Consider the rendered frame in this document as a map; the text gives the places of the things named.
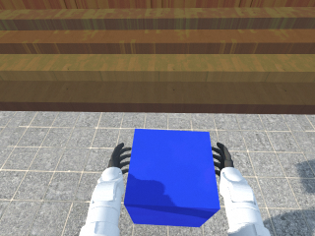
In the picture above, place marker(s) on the left robot forearm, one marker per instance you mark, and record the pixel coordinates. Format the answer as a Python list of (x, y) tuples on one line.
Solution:
[(105, 205)]

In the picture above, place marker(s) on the carton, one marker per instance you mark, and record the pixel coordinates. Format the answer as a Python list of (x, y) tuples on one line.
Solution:
[(171, 178)]

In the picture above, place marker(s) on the right robot forearm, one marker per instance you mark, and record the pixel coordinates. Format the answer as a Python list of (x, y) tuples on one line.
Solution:
[(241, 208)]

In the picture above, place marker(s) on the robot right hand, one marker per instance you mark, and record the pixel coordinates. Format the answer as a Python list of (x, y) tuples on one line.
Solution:
[(224, 158)]

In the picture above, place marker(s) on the robot left hand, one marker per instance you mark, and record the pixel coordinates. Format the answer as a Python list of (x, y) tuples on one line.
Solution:
[(116, 158)]

